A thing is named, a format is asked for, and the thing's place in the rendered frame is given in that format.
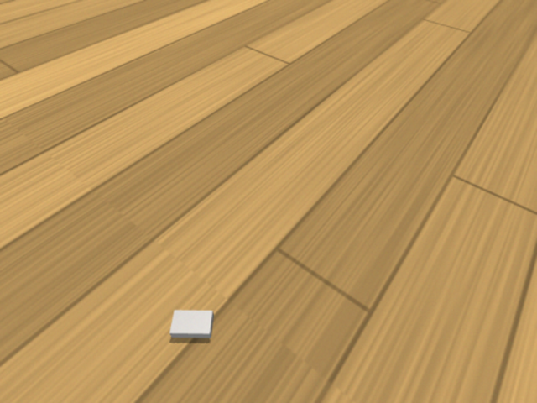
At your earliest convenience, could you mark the small box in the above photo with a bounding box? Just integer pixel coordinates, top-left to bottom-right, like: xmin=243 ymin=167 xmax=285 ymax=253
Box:
xmin=169 ymin=310 xmax=214 ymax=338

